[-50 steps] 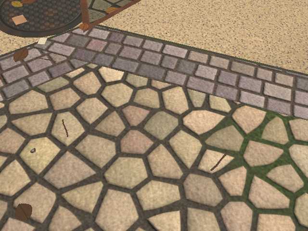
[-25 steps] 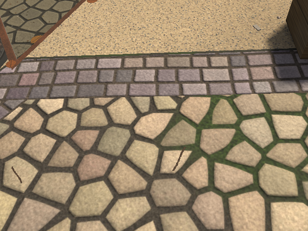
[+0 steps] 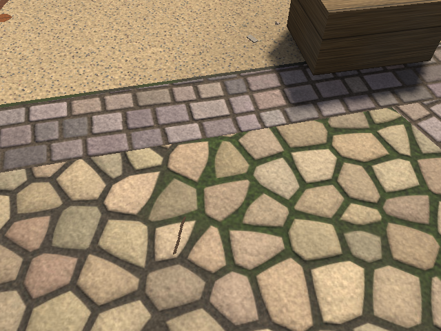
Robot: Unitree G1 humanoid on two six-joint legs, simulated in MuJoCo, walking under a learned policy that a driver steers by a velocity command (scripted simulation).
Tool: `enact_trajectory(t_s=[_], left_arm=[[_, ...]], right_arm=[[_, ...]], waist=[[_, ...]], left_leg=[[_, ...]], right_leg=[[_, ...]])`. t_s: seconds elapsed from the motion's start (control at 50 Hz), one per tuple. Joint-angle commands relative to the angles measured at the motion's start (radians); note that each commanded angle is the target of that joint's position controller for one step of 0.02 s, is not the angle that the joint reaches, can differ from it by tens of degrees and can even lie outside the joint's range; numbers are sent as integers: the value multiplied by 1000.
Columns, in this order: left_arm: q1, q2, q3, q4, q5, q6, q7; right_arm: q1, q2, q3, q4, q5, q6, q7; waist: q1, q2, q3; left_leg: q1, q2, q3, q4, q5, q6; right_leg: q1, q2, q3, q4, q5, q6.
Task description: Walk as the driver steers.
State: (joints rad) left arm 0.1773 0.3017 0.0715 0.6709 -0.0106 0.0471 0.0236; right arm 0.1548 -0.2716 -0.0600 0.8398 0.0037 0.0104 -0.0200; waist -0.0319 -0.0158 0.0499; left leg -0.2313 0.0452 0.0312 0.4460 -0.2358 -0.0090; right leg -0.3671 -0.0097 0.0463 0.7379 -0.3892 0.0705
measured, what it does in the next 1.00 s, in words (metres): steps on the spot: right foot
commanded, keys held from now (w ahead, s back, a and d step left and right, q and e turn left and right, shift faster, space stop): no key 1.00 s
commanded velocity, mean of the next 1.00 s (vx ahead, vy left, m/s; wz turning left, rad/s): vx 0.00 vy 0.00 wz -0.05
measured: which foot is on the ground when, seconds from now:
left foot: down 0.00-1.00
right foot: up 0.00-0.04, down 0.06-1.00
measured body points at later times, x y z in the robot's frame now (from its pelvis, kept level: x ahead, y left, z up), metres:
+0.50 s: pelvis +0.01 -0.04 +0.00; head +0.02 -0.04 +0.44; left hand +0.16 +0.21 -0.12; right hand +0.08 -0.32 -0.14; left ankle +0.00 +0.13 -0.74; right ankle +0.00 -0.14 -0.74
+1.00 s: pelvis +0.01 -0.03 -0.01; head +0.02 -0.03 +0.44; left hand +0.10 +0.23 -0.14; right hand +0.05 -0.30 -0.15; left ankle +0.00 +0.13 -0.74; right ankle +0.00 -0.14 -0.74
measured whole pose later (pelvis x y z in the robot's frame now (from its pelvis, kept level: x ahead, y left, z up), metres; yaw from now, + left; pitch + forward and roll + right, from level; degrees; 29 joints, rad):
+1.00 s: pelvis +0.01 -0.03 -0.01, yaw -1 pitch -2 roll +0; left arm 0.20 0.24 0.03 0.95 0.00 0.01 0.03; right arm 0.21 -0.25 -0.03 1.06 0.00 0.00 -0.04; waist -0.02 0.00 0.04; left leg -0.17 0.07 0.01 0.48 -0.28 -0.06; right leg -0.19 0.02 0.03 0.50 -0.29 -0.01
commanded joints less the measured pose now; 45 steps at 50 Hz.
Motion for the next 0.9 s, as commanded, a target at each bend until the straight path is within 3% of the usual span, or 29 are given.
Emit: enact_trajectory(t_s=[0.02, 0.04, 0.06, 0.08, 0.1, 0.12, 0.16, 0.18, 0.2, 0.4, 0.62, 0.9], left_arm=[[39, 74, 19, -46, 3, -16, -5], [46, 92, 22, -43, 7, -15, -5], [60, 143, 30, -52, 13, -12, 4], [4, 181, 30, -69, 26, -7, 10], [-21, 105, 11, -69, 35, -17, -4], [-54, 74, 1, -66, 39, -29, -14], [-55, 79, -1, -52, 40, -45, -19], [-42, 80, -2, -46, 37, -50, -19], [-25, 76, -6, -36, 36, -52, -19], [-25, 59, -8, 4, 26, -51, -14], [0, 55, -6, 92, 20, -51, -8], [28, 50, -14, 209, 14, -51, 4]], right_arm=[[-34, -184, -33, -48, 19, -8, 5], [8, -159, -23, -30, 22, -14, 9], [34, -115, -5, -32, -7, -26, 18], [75, -59, 11, -38, -36, -41, 29], [6, -89, 9, -47, -28, -39, 21], [-18, -116, 4, -46, -21, -35, 18], [-17, -130, 4, -28, -23, -24, 10], [-5, -148, 0, -19, -21, -20, 8], [-3, -140, 2, -13, -19, -21, 8], [24, -129, 5, 65, -13, -26, -1], [39, -129, 5, 126, -9, -21, -15], [67, -102, 10, 184, -7, -16, -24]], waist=[[34, 188, -109], [36, 159, -107], [15, 36, -158], [-48, -172, -168], [0, -163, -166], [-7, -132, -131], [4, -147, -88], [6, -123, -61], [5, -99, -51], [9, -6, -64], [7, 3, -58], [11, 12, -31]], left_leg=[[66, 188, -152, -51, 362, 192], [15, 167, -139, -30, 296, 138], [-66, 111, -86, 60, 149, 56], [-143, 26, 0, 111, -115, -19], [-66, 27, -25, 85, -141, -42], [-33, 25, -22, 57, -52, -45], [-4, 25, -23, 30, 63, -47], [6, 30, -28, 23, 77, -46], [16, 28, -27, 16, 85, -44], [50, 33, -24, -16, 126, -54], [63, 31, -17, -19, 131, -47], [49, 17, -7, -25, 115, -39]], right_leg=[[165, 34, -81, -319, 189, -39], [261, 18, -47, -416, 285, -68], [394, -110, 106, -396, 512, -105], [385, -251, 231, -346, 663, -207], [260, -252, 240, -371, 493, -267], [225, -187, 193, -381, 346, -231], [180, -117, 140, -382, 230, -163], [153, -105, 134, -384, 229, -150], [150, -94, 126, -376, 239, -139], [185, -62, 88, -339, 345, -140], [182, -34, 48, -326, 357, -124], [175, -16, 18, -320, 329, -107]])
